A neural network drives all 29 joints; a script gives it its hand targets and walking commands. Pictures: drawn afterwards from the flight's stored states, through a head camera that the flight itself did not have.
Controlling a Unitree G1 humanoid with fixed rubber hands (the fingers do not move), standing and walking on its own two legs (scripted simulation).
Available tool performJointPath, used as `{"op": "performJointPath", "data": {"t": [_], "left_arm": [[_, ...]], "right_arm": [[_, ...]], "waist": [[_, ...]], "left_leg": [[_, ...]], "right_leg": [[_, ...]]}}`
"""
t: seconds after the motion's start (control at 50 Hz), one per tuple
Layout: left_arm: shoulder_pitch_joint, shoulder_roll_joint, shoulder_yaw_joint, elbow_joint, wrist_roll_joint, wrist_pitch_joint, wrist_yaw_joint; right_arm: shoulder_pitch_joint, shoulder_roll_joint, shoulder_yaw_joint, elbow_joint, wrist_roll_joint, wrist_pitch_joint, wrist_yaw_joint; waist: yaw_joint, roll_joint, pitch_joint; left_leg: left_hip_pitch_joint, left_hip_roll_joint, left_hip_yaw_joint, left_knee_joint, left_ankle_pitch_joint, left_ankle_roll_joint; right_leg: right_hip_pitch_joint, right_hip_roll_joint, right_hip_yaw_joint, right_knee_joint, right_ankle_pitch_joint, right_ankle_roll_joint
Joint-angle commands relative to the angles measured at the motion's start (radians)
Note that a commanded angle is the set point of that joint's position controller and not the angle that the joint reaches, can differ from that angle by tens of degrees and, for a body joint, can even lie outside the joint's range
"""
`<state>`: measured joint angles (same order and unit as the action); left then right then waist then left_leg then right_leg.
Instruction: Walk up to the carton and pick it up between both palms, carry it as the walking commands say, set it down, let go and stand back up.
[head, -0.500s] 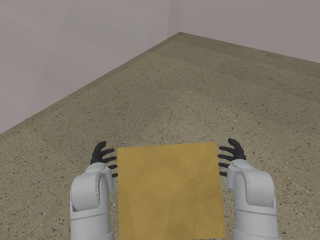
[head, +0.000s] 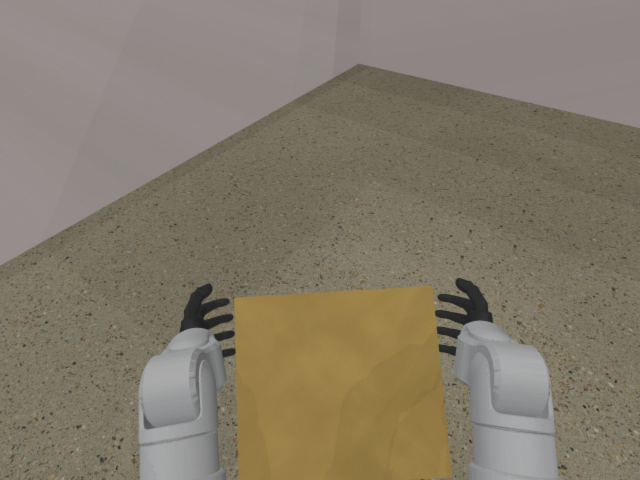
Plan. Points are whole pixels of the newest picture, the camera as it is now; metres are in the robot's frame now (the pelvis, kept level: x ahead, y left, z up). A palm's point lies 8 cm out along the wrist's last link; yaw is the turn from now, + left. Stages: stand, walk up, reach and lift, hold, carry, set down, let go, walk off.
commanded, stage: carry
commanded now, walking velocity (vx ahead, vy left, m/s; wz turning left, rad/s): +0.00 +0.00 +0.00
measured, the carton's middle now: (337, 372) +0.30 -0.01 -0.04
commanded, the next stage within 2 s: none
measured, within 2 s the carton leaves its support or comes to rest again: neither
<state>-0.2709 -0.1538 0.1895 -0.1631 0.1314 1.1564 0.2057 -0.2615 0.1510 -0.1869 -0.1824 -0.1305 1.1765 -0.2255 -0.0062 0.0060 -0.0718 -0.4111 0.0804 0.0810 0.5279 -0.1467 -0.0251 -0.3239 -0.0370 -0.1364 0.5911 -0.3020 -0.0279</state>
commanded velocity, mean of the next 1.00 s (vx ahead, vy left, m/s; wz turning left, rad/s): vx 0.00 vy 0.00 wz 0.00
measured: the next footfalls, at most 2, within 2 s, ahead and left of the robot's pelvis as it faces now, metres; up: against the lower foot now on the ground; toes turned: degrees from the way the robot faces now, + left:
none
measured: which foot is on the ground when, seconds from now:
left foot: down 0.00-1.00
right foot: down 0.00-1.00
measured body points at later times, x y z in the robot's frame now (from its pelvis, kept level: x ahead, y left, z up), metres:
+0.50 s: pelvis +0.00 +0.00 +0.00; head -0.01 +0.00 +0.45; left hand +0.29 +0.16 +0.07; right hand +0.29 -0.17 +0.07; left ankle +0.08 +0.14 -0.73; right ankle +0.01 -0.10 -0.73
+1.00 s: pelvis +0.01 +0.00 +0.00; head -0.01 -0.01 +0.45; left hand +0.29 +0.16 +0.06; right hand +0.29 -0.17 +0.06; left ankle +0.08 +0.14 -0.73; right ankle +0.01 -0.10 -0.73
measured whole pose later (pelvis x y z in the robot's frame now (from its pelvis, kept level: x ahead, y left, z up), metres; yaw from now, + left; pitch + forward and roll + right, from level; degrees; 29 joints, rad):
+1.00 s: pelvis +0.01 +0.00 +0.00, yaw +0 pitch +2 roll +0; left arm -0.17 -0.13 0.16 -0.14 0.17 1.02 0.09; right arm -0.17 0.13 -0.17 -0.14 -0.18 1.04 -0.09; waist -0.01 0.01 -0.10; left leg -0.41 0.08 0.07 0.54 -0.16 -0.03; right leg -0.31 -0.03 -0.14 0.59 -0.31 -0.03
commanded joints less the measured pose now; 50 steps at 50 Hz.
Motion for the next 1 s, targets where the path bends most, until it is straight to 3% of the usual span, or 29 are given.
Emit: {"op": "performJointPath", "data": {"t": [0.0, 0.98], "left_arm": [[-0.521, -0.972, -0.707, -0.035, -0.437, 0.004, -0.418], [-0.355, -0.834, -0.658, -0.043, -0.332, -0.150, -0.398]], "right_arm": [[-0.573, 0.910, 0.708, -0.052, 0.445, -0.008, 0.450], [-0.423, 0.765, 0.650, -0.061, 0.342, -0.167, 0.425]], "waist": [[0.001, -0.011, -0.301], [-0.001, -0.005, -0.286]], "left_leg": [[0.175, 0.068, -0.050, -0.040, 0.100, 0.030], [0.146, 0.066, -0.054, -0.034, 0.097, 0.035]], "right_leg": [[0.043, -0.117, 0.096, -0.142, 0.093, -0.008], [0.063, -0.108, 0.094, -0.129, 0.119, -0.014]]}}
